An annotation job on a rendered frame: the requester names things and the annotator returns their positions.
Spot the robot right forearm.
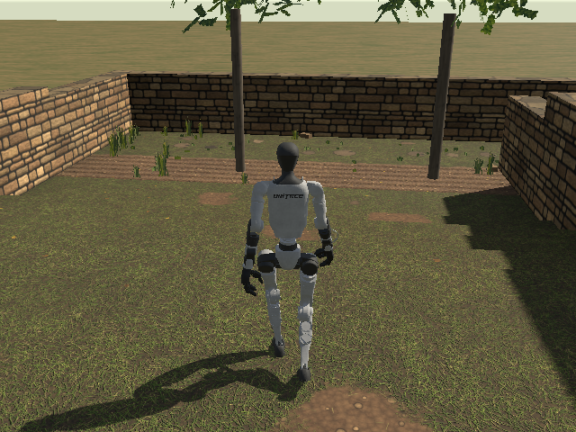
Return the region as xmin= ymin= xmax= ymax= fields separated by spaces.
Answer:
xmin=318 ymin=216 xmax=333 ymax=251

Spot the right robot hand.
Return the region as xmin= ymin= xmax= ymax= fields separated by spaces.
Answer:
xmin=314 ymin=248 xmax=334 ymax=267

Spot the robot right upper arm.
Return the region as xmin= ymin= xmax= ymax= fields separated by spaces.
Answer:
xmin=307 ymin=181 xmax=328 ymax=230

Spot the right robot shin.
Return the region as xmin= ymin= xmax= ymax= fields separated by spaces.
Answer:
xmin=299 ymin=306 xmax=313 ymax=369

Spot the robot left upper arm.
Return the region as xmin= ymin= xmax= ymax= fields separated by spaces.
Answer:
xmin=250 ymin=181 xmax=269 ymax=233

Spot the right robot foot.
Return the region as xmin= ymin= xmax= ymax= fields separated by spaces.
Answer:
xmin=297 ymin=365 xmax=311 ymax=382

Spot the left robot hand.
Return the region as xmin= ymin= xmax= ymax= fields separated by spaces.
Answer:
xmin=241 ymin=267 xmax=263 ymax=296

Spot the robot left forearm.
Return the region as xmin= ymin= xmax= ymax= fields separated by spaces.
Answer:
xmin=242 ymin=219 xmax=259 ymax=269

